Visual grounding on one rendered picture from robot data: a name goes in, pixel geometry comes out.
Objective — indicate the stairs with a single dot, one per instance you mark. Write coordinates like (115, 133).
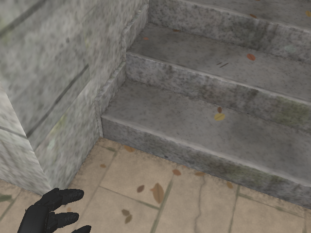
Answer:
(222, 87)

